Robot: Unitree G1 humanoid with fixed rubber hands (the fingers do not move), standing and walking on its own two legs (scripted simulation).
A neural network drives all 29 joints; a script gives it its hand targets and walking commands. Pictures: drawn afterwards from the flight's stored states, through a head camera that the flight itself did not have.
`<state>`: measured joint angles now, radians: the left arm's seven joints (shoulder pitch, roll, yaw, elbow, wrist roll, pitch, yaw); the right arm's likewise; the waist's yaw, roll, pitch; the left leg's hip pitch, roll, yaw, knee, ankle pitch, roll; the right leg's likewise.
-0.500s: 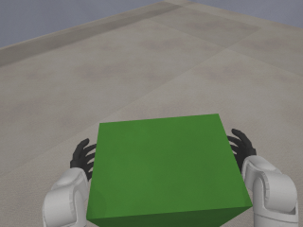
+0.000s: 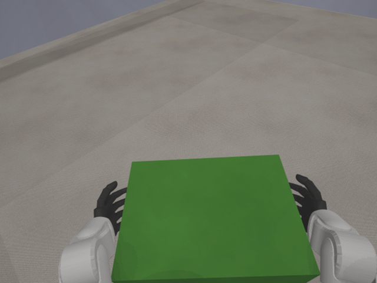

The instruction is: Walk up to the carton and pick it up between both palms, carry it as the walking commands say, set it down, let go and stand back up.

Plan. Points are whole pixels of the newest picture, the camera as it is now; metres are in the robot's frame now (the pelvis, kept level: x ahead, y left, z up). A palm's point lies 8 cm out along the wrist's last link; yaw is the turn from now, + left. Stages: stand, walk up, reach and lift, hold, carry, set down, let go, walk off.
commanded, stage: carry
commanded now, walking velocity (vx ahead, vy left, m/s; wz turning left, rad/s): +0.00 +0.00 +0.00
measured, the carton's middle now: (208, 233) +0.24 -0.02 -0.01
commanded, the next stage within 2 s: none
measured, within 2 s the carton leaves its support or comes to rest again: neither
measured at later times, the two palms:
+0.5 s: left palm out of the picture +0.08 +0.22 +0.08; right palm out of the picture +0.11 -0.16 +0.09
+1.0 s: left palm out of the picture +0.04 +0.18 +0.08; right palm out of the picture +0.06 -0.20 +0.08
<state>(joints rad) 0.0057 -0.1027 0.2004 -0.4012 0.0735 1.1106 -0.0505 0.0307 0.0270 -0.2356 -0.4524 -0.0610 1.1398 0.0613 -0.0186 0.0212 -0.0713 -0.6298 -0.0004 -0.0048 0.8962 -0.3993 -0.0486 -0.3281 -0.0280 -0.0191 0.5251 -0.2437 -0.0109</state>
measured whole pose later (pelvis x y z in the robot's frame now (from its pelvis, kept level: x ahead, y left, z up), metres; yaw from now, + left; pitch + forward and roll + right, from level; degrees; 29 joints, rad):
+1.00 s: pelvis -0.20 -0.02 +0.00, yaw +2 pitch +2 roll +0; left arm -0.06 -0.04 0.21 -0.37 0.08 1.16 -0.05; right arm -0.07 0.04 -0.21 -0.37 -0.08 1.17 0.04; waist 0.01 0.01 -0.10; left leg -0.37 0.04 0.03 0.51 -0.17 -0.01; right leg -0.34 -0.02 -0.07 0.51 -0.20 -0.01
